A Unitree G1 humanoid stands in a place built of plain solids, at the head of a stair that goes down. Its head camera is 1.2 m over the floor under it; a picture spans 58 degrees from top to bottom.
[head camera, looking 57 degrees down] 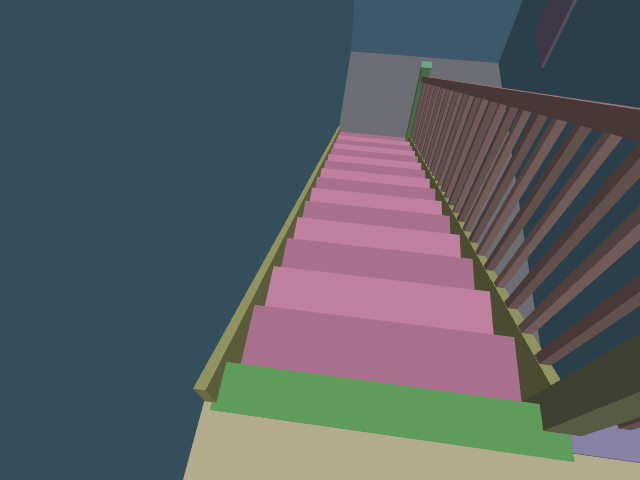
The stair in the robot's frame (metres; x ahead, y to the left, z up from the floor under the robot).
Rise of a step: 0.18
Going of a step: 0.26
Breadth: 0.88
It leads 8 degrees to the right of straight ahead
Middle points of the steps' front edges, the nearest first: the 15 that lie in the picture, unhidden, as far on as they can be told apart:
0.32 -0.16 0.00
0.57 -0.21 -0.18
0.83 -0.24 -0.36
1.09 -0.28 -0.55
1.35 -0.31 -0.73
1.60 -0.35 -0.91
1.86 -0.38 -1.10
2.12 -0.42 -1.28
2.38 -0.45 -1.46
2.63 -0.48 -1.65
2.89 -0.52 -1.83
3.15 -0.55 -2.01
3.41 -0.59 -2.19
3.66 -0.62 -2.38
3.92 -0.66 -2.56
